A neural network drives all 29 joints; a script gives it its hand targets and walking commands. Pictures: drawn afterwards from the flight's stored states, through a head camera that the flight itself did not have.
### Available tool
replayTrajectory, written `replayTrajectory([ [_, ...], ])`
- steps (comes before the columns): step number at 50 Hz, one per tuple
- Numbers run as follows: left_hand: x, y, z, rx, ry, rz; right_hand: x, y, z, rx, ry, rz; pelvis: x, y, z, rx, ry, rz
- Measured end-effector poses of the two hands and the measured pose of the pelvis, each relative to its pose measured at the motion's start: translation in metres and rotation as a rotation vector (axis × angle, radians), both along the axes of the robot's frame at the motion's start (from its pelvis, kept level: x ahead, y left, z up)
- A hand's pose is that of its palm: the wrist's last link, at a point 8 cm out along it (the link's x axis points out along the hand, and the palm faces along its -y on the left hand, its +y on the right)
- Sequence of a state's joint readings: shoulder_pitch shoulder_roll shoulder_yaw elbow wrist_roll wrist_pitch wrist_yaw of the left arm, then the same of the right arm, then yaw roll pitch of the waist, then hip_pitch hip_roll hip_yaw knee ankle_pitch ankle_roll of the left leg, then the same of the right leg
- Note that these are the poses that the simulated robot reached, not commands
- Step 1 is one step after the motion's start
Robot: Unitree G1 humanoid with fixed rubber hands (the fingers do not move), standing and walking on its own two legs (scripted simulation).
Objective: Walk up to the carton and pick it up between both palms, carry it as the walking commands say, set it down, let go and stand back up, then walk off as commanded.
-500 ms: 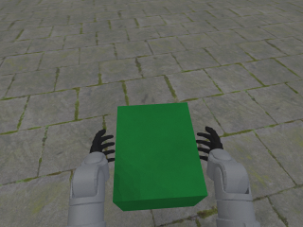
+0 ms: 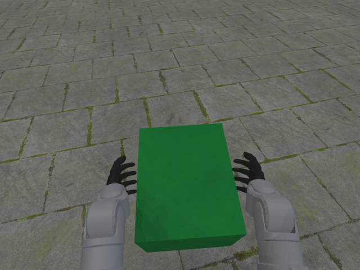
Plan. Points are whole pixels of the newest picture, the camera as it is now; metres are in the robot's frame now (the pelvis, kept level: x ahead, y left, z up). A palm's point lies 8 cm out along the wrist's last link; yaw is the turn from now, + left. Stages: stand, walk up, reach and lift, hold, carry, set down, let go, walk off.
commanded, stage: carry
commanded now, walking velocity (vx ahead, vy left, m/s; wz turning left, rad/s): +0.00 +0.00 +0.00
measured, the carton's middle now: (184, 187) +0.33 +0.00 -0.03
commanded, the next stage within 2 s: none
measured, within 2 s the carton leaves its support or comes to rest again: neither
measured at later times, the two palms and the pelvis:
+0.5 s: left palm (120, 160) +0.32 +0.14 +0.10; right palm (254, 157) +0.32 -0.15 +0.10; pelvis +0.07 +0.00 +0.00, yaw +0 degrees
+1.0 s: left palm (126, 110) +0.52 +0.16 +0.08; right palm (228, 102) +0.53 -0.14 +0.09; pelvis +0.25 +0.00 +0.00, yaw +3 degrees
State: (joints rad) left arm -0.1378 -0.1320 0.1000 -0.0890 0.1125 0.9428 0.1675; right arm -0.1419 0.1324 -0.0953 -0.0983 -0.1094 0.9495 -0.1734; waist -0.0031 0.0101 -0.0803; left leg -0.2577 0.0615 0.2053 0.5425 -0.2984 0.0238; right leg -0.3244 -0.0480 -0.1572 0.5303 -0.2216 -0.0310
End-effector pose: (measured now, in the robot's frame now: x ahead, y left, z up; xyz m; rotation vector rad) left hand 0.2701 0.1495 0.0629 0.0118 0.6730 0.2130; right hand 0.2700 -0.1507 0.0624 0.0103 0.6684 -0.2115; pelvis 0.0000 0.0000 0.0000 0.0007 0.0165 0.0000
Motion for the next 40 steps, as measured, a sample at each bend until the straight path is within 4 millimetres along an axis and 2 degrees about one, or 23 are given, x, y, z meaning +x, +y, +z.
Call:
replayTrajectory([
  [6, -0.001, 0.000, 0.000, 0.000, -0.001, -0.001, -0.001, 0.000, 0.000, 0.001, -0.002, -0.001, -0.001, 0.000, 0.000, 0.000, 0.000, -0.002],
  [9, -0.009, -0.001, 0.013, 0.010, -0.028, 0.010, -0.008, 0.001, 0.014, -0.007, -0.032, -0.012, 0.002, 0.000, 0.000, -0.002, 0.003, -0.004],
  [13, -0.010, 0.000, 0.027, 0.014, -0.032, 0.017, -0.009, 0.003, 0.028, -0.013, -0.037, -0.010, 0.013, 0.000, 0.001, -0.006, 0.013, -0.005],
  [17, 0.002, 0.000, 0.034, 0.018, -0.013, 0.020, 0.002, 0.003, 0.035, -0.018, -0.019, -0.009, 0.030, 0.000, 0.002, -0.007, 0.018, -0.006],
  [22, 0.030, -0.004, 0.037, 0.027, 0.004, 0.016, 0.028, 0.001, 0.038, -0.028, -0.003, -0.015, 0.055, -0.002, -0.001, -0.009, 0.022, -0.006],
  [28, 0.075, -0.008, 0.033, 0.030, 0.009, 0.012, 0.069, -0.003, 0.036, -0.034, 0.002, -0.031, 0.087, -0.004, -0.008, -0.025, 0.035, 0.009],
  [36, 0.128, 0.012, 0.018, -0.005, 0.032, 0.051, 0.132, 0.017, 0.030, -0.049, 0.023, -0.002, 0.136, 0.007, -0.010, -0.010, 0.066, -0.004],
  [40, 0.162, 0.012, 0.017, -0.005, 0.050, 0.037, 0.158, 0.017, 0.025, -0.035, 0.043, -0.017, 0.162, 0.010, -0.003, -0.045, 0.065, -0.011],
])
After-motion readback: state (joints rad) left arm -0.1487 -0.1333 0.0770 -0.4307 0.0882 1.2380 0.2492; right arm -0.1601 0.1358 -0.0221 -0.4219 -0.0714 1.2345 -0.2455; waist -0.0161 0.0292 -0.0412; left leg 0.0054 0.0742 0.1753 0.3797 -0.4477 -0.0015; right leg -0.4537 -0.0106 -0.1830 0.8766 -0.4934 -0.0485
